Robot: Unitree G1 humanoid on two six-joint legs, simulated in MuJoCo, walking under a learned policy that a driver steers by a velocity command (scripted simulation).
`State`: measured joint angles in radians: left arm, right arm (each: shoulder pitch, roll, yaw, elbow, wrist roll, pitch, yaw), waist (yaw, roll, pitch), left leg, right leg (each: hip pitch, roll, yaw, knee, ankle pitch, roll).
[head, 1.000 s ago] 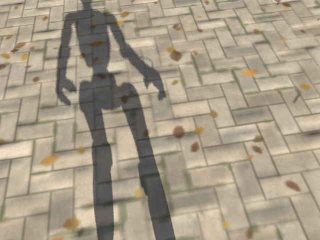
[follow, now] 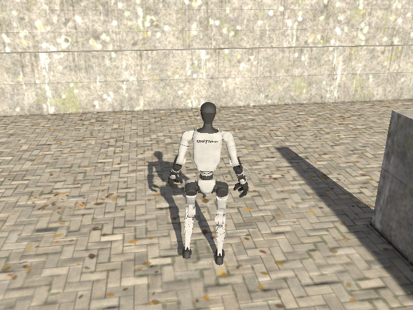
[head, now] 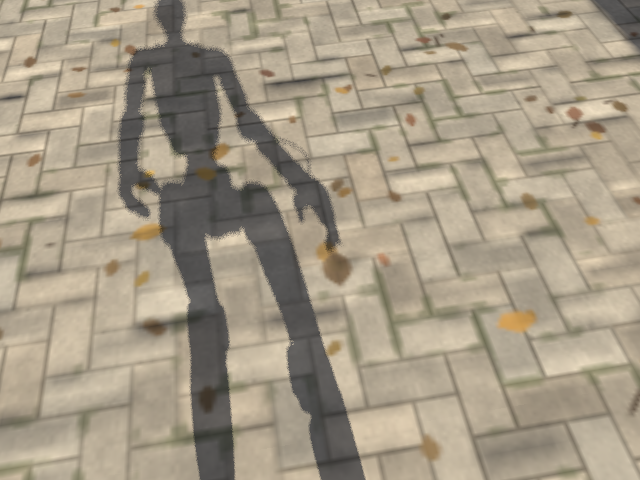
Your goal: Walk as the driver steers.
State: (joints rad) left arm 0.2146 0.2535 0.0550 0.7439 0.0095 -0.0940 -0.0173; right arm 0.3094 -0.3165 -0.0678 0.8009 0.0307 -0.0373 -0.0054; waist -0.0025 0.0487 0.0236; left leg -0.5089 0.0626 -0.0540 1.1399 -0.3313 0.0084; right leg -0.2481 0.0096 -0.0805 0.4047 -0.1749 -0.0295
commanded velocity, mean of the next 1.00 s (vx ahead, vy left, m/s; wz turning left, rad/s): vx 0.50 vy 0.00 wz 0.33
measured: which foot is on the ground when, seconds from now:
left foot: up 0.00-0.32, down 0.34-0.90, up 0.92-1.00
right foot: down 0.00-0.36, up 0.38-0.86, down 0.88-1.00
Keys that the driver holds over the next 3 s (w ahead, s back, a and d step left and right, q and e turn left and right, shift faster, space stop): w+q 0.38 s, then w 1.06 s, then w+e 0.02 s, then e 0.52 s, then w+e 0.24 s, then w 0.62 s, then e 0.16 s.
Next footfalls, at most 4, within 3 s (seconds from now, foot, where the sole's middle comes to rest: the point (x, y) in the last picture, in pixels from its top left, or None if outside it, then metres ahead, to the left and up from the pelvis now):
0.34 left None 0.32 0.18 -0.78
0.88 right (317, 391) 0.68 0.06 -0.78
1.42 left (186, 317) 0.89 0.39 -0.78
1.92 right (265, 258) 1.07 0.20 -0.78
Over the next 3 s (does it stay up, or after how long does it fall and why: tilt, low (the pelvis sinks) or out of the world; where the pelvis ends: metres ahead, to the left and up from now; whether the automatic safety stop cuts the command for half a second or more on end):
stays up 1.32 0.23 0.00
